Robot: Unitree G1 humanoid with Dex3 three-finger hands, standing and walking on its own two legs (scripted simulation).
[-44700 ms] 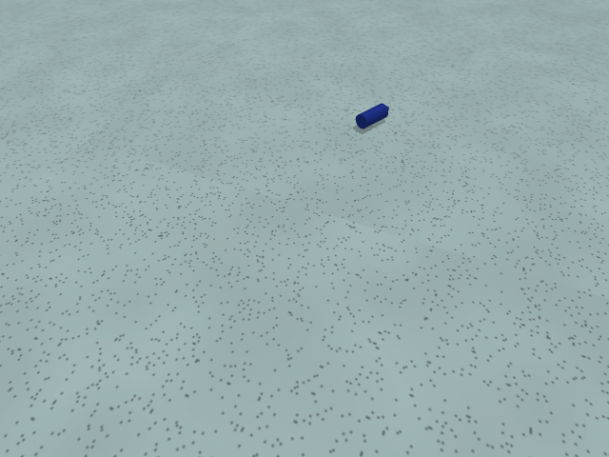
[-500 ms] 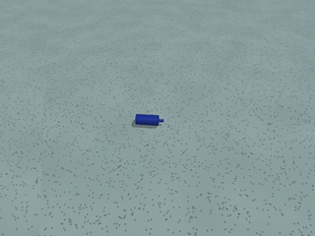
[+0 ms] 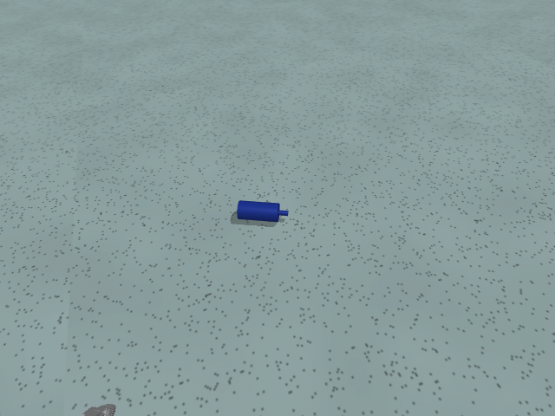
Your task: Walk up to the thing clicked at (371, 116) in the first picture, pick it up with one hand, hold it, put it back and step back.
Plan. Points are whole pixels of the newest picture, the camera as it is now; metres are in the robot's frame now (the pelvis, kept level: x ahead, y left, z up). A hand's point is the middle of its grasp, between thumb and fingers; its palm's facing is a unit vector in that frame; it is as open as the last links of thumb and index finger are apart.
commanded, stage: step back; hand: left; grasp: from above
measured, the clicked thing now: (263, 211) +1.10 +0.13 -0.72
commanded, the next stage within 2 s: stand in 0.24 s
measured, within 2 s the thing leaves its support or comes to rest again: neither
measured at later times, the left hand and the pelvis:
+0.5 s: hand out of the picture +0.11 +0.28 -0.14, palm faces +0.00 -0.95 -0.32, open 7.4 cm; pelvis +0.02 +0.03 +0.02, yaw +0 degrees
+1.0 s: hand out of the picture +0.07 +0.27 -0.14, palm faces -0.03 -0.94 -0.35, open 7.4 cm; pelvis +0.01 +0.02 +0.02, yaw +0 degrees
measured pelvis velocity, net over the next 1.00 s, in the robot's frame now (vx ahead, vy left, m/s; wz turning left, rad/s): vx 0.01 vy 0.02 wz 0.00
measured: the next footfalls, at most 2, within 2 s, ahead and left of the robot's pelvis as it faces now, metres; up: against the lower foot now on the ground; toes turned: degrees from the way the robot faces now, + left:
none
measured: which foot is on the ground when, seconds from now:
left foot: down 0.00-1.00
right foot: down 0.00-1.00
